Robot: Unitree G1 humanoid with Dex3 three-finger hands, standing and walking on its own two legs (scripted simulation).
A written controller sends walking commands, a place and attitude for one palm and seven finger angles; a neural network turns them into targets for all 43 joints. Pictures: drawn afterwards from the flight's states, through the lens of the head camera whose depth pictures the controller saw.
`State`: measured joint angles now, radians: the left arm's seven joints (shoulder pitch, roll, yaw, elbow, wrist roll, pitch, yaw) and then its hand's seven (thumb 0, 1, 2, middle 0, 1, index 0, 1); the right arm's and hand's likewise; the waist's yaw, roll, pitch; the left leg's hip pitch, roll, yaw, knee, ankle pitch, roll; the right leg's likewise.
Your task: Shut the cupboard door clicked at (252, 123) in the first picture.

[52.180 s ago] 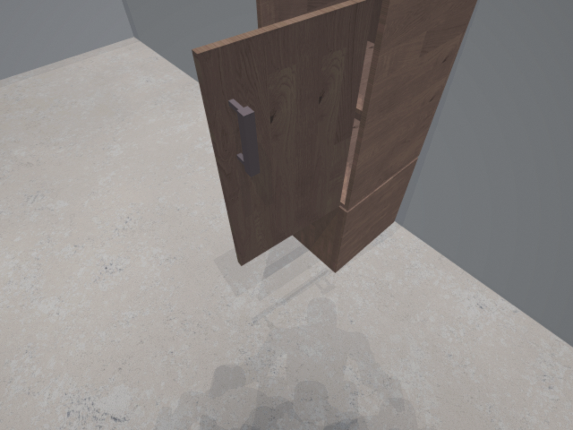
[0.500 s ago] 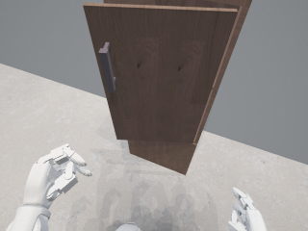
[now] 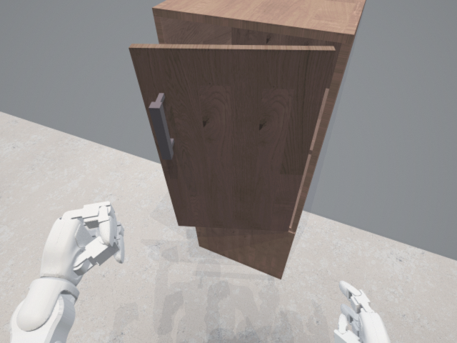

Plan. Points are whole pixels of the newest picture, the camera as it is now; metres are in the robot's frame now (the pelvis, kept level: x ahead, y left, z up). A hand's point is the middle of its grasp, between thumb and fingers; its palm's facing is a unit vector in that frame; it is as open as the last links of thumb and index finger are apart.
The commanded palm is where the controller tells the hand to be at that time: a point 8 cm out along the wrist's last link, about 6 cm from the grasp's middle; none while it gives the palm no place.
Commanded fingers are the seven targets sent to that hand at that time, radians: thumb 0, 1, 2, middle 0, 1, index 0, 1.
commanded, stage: raise the hand and make a fist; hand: left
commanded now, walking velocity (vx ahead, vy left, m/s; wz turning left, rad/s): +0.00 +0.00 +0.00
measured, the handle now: (164, 127) +0.51 +0.19 +0.12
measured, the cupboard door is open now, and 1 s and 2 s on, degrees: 20 20 20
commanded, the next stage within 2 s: bring the fist close to the handle in 0.38 s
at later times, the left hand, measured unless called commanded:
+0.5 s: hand (126, 245) +0.23 +0.17 +0.12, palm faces +0.05 -1.00 -0.06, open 3.1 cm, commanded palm +0.21 +0.22 +0.12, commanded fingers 0.00 0.90 0.90 -1.30 -1.50 -1.30 -1.50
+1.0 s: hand (150, 197) +0.31 +0.16 +0.12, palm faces +0.02 -1.00 -0.03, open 3.1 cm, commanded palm +0.29 +0.21 +0.12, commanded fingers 0.00 0.90 0.90 -1.30 -1.50 -1.30 -1.50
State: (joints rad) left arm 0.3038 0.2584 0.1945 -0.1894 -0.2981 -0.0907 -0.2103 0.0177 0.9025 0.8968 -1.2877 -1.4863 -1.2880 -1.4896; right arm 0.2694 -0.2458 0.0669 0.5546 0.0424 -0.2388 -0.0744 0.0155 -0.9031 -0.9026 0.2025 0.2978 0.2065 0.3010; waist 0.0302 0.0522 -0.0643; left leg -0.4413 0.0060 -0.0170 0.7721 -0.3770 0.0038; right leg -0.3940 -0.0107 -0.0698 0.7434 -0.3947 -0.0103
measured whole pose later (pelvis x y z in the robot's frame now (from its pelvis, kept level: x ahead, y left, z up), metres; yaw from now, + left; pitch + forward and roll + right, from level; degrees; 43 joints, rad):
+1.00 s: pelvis +0.00 -0.01 +0.01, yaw -1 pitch +2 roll +0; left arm -0.06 0.22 0.16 0.13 -0.23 -0.08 -0.13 0.02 0.90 0.90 -1.30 -1.50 -1.30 -1.50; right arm 0.25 -0.25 0.05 0.62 0.04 -0.21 -0.07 0.02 -0.90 -0.90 0.20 0.30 0.21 0.30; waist 0.01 0.04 -0.04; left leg -0.39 0.01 0.01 0.69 -0.33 0.00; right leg -0.37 -0.01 -0.05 0.69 -0.36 -0.02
